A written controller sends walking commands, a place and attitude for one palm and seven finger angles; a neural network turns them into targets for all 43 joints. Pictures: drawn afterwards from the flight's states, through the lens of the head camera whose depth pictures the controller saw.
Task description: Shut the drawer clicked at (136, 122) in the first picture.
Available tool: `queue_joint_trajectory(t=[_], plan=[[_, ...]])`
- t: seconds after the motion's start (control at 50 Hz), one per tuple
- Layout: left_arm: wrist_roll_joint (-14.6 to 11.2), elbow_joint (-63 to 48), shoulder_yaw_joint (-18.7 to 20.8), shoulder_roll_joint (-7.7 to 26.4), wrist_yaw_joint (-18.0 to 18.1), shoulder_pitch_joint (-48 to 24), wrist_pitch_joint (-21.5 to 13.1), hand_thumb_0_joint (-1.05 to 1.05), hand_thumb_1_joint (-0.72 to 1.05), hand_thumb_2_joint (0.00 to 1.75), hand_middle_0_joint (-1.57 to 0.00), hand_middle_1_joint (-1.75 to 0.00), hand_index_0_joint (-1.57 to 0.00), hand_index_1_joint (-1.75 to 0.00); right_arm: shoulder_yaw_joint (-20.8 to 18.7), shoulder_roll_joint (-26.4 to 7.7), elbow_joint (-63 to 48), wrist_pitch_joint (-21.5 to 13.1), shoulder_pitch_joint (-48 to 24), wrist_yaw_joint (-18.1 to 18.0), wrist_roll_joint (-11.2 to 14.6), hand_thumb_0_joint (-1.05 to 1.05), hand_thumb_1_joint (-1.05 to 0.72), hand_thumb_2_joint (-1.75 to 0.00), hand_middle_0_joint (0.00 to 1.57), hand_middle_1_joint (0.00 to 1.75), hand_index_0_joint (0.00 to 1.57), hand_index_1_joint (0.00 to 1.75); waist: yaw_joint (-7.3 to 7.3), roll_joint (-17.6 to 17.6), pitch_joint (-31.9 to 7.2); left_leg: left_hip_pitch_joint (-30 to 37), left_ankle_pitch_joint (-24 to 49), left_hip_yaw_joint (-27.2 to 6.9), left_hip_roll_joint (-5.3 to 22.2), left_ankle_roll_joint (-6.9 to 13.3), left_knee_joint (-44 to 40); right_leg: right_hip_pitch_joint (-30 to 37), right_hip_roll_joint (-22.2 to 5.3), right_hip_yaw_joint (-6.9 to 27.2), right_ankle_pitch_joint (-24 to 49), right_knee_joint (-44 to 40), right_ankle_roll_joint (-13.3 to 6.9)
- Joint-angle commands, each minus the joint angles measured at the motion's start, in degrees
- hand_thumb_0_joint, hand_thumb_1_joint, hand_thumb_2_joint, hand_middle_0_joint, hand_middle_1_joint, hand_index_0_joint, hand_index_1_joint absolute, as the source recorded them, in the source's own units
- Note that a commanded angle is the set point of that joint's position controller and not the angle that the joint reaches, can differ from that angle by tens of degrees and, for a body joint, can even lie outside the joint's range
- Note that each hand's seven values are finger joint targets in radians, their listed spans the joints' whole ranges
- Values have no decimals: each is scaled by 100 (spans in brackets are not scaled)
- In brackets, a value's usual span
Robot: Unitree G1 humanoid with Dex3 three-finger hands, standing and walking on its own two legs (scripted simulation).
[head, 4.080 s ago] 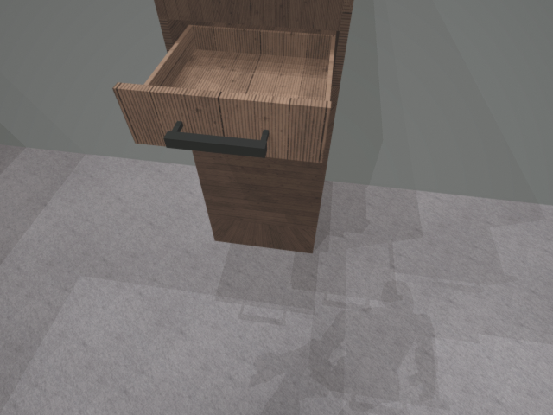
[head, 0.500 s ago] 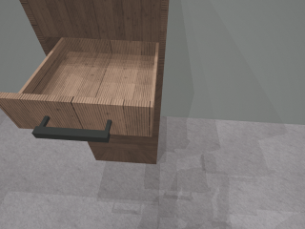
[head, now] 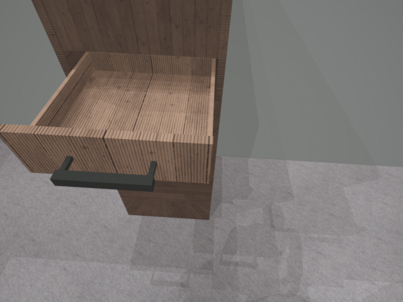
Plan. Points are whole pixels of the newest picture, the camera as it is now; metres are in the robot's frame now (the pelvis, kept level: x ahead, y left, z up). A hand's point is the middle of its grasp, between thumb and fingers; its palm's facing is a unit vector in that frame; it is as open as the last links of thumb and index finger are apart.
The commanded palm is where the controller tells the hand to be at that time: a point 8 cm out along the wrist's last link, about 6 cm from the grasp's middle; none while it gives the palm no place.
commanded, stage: raise the hand and make a fist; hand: left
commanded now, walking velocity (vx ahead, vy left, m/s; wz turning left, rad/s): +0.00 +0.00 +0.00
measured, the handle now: (107, 171) +0.32 +0.20 +0.10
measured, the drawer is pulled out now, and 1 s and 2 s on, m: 0.29 0.29 0.29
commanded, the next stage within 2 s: bring the fist close to the handle in 1.96 s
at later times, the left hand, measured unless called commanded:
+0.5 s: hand out of the picture +0.11 +0.19 -0.01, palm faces +0.11 -0.99 -0.04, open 5.8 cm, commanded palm +0.10 +0.24 +0.01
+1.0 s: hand (78, 283) +0.14 +0.20 +0.08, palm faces +0.03 -1.00 -0.07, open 3.4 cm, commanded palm +0.10 +0.24 +0.10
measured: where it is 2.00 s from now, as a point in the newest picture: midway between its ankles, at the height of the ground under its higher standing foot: outside the picture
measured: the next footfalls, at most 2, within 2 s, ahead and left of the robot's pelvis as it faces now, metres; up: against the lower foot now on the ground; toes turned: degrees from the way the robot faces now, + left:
none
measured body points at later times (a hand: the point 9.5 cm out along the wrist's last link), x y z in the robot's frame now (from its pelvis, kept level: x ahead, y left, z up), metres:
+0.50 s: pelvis -0.04 -0.04 -0.06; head -0.03 -0.03 +0.39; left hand +0.10 +0.24 -0.01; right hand +0.20 -0.27 -0.09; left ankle +0.03 +0.11 -0.73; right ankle -0.05 -0.14 -0.73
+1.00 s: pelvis -0.02 -0.01 -0.03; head -0.03 -0.02 +0.42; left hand +0.13 +0.25 +0.08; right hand +0.15 -0.24 -0.09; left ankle +0.03 +0.12 -0.73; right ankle -0.05 -0.14 -0.73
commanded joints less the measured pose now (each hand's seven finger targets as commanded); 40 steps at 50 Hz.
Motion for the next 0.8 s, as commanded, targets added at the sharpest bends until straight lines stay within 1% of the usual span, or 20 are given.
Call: queue_joint_trajectory(t=[0.0, 0.02, 0.04, 0.06, 0.08, 0.1, 0.12, 0.14, 0.18, 0.22, 0.28, 0.32, 0.36, 0.4, 0.48, 0.5, 0.6, 0.66, 0.7, 0.78], plan=[[14, -216, 127, 686, 24, 277, -85, 0, 90, 90, -20, -30, -20, -30, -157, -808, -208, -94, 70, -75, 30, 0, -90, -90, 20, 30, 20, 30, -23, -8, -156, 678, 1151, -487, 509, 178, -492, -519, -285, 238, 1271, -524, -276], [7, -198, 120, 677, 24, 283, -85, 0, 90, 90, -20, -30, -20, -30, -155, -840, -195, -94, 14, -76, 31, 0, -90, -90, 20, 30, 20, 30, -11, 77, -127, 684, 1134, -482, 508, 174, -498, -543, -300, 258, 1268, -551, -269], [78, -77, 87, 467, 230, 581, -167, 0, 90, 90, -20, -30, -20, -30, -163, -835, -522, -70, -164, -46, 67, 0, -90, -90, 20, 30, 20, 30, 38, 25, 175, 427, 1525, -381, 660, 34, 433, -791, -483, 530, 2111, -823, -208], [-1008, -9103, 1223, 2025, 264, -3421, -1347, 0, 90, 90, -22, -32, -22, -32, -403, -1461, -2334, -915, 200, -277, 327, 0, -90, -90, 20, 30, 20, 30, -554, 976, -2818, 1947, 2219, -320, 4, 111, -197, -434, 11, -378, 2774, -39, -358], [-570, -7797, 1182, 1612, 477, -529, -1101, 0, 90, 90, -24, -34, -24, -34, -188, -925, -2110, -1476, -308, -531, 271, 0, -90, -90, 20, 30, 20, 30, 132, 1767, -2767, 2662, 2866, -440, 340, 137, -316, -766, 184, -500, 1709, 519, -398], [-748, -6863, 384, 366, 651, 1102, -372, 0, 90, 90, -26, -37, -26, -37, -258, -721, -2067, -1642, -390, -497, 393, 0, -90, -90, 20, 30, 20, 30, -108, 1606, -1961, 1857, 2524, -445, 265, -28, -427, -1191, 225, -714, 750, 660, -305], [-836, -6767, 248, -113, 524, 920, -315, 0, 90, 90, -28, -39, -28, -39, -300, -743, -1999, -1633, -97, -447, 417, 0, -90, -90, 20, 30, 20, 30, -254, 906, -1139, 1239, 1820, -426, 233, 13, -296, -1421, 206, -699, 647, 400, -251], [-919, -7023, 526, 203, 390, 482, -587, 0, 90, 90, -30, -41, -30, -41, -386, -913, -2305, -1660, -247, -435, 351, 0, -90, -90, 20, 30, 20, 30, -342, 612, -516, 567, 975, -438, 113, 5, -85, -1640, 223, -755, 673, 138, -244], [-1045, -6054, 1010, 188, -56, 1758, -1258, 0, 90, 90, -34, -45, -34, -45, -476, -905, -2529, -1624, -374, -400, 206, 0, -90, -90, 20, 30, 20, 30, -88, -435, -361, -270, 653, -354, 14, -11, 372, -2004, 332, -886, 741, 273, -230], [-1175, -5332, 987, -118, -835, 2587, -2016, 0, 90, 90, -38, -50, -38, -50, -556, -897, -2785, -1490, -531, -207, 163, 0, -90, -90, 20, 30, 20, 30, 202, -936, -478, -916, 790, -253, -21, -114, 862, -2285, 379, -906, 1015, 923, -241], [-1512, -5415, 1380, 390, -2156, 2305, -3133, 0, 90, 90, -44, -56, -44, -56, -658, -954, -3291, -1467, -856, -25, 224, 0, -90, -90, 20, 30, 20, 30, 236, -634, -797, -1748, 149, -151, -74, -127, 1631, -2775, 256, -537, 781, 1527, -265], [-1773, -5828, 1918, 894, -2530, 2237, -3033, 0, 90, 90, -48, -60, -48, -60, -646, -1000, -3741, -1395, -933, -68, 315, 0, -90, -90, 20, 30, 20, 30, 387, -78, -1216, -1766, -98, -26, -146, -51, 1785, -2594, 154, -188, 378, 1453, -261], [-2076, -6598, 2207, 1128, -2562, 1540, -2705, 0, 90, 90, -52, -65, -52, -65, -595, -967, -4053, -1337, -844, -215, 377, 0, -90, -90, 20, 30, 20, 30, 297, 65, -1584, -1655, -470, -2, -155, 0, 1823, -2642, 182, -75, -401, 1289, -190], [-2264, -7372, 2234, 1200, -2386, 706, -2648, 0, 90, 90, -56, -69, -56, -69, -507, -925, -4057, -1339, -671, -355, 350, 0, -90, -90, 20, 30, 20, 30, 68, 155, -1457, -1678, -672, -143, -115, 53, 2050, -2885, 165, 221, -852, 1087, -110], [-2051, -8232, 1639, 1026, -2210, 74, -2885, 0, 90, 90, -64, -78, -64, -78, -397, -911, -3816, -1556, -379, -472, 286, 0, -90, -90, 20, 30, 20, 30, -292, 640, -1358, -1286, -452, -338, 15, 156, 2123, -3134, 230, 140, -409, 1090, -154], [-2020, -8214, 1406, 989, -2264, -165, -2874, 0, 90, 90, -66, -80, -66, -80, -346, -951, -3764, -1606, -365, -480, 283, 0, -90, -90, 20, 30, 20, 30, -441, 361, -1184, -1398, -543, -405, 34, 188, 2166, -3179, 243, 206, -494, 1042, -102], [-2036, -7362, 1763, 1405, -2525, 115, -2117, 0, 90, 90, -76, -91, -76, -91, -268, -1034, -3575, -1783, -515, -571, 387, 0, -90, -90, 20, 30, 20, 30, -179, 368, -911, -1443, -709, -491, 14, 181, 1846, -2842, 156, 385, -1010, 566, -98], [-2165, -7582, 2050, 1408, -2446, 600, -1613, 0, 90, 90, -82, -97, -82, -97, -254, -922, -3669, -1828, -614, -545, 413, 0, -90, -90, 20, 30, 20, 30, 111, 444, -1332, -1042, -341, -452, 6, 155, 1537, -2330, 106, 225, -464, 525, -100], [-2215, -7444, 2468, 1517, -2250, 1054, -1393, 0, 90, 90, -86, -101, -86, -101, -272, -851, -3649, -1813, -723, -522, 406, 0, -90, -90, 20, 30, 20, 30, 289, 13, -1365, -1035, -72, -458, 12, 123, 1402, -2010, 141, 98, 64, 563, -57], [-2257, -8150, 2229, 1171, -2111, 1443, -1423, 0, 90, 90, -94, -110, -94, -110, -264, -794, -3750, -1892, -660, -408, 420, 0, -90, -90, 20, 30, 20, 30, 298, 280, -1371, -673, 290, -366, -23, 107, 1136, -1911, 254, -267, 914, 713, -65]])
